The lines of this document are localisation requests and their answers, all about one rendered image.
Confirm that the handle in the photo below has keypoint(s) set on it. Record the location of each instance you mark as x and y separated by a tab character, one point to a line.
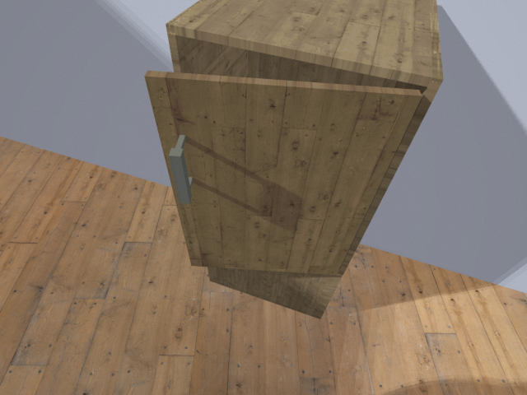
183	182

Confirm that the cupboard door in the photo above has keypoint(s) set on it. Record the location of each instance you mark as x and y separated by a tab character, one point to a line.
283	171

